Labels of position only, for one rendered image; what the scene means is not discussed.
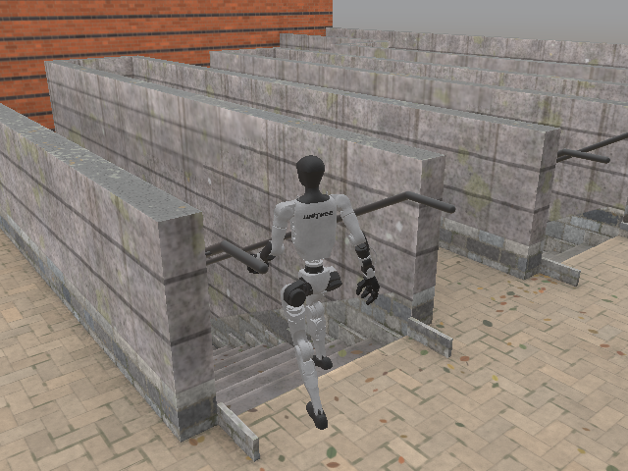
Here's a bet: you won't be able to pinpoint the stairs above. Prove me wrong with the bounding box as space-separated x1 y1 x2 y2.
212 338 384 416
542 243 594 263

